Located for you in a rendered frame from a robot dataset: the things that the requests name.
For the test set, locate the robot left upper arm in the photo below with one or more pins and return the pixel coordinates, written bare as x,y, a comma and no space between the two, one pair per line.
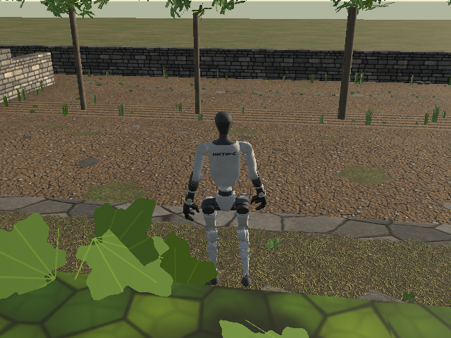
199,161

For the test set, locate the right robot forearm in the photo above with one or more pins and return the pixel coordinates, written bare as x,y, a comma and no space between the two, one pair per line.
259,186

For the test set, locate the robot right upper arm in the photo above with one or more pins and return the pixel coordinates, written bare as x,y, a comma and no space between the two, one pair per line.
247,149

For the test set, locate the left robot forearm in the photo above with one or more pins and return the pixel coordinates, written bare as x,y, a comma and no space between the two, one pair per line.
191,191

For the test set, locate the left robot hand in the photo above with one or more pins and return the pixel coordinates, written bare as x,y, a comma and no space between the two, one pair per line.
187,211

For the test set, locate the humanoid robot head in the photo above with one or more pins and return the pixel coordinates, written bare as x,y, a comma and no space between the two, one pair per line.
223,122

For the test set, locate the right robot hand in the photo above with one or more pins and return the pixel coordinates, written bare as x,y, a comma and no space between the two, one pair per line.
257,199

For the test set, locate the left robot foot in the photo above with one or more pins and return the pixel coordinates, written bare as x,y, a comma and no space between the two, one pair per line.
215,280

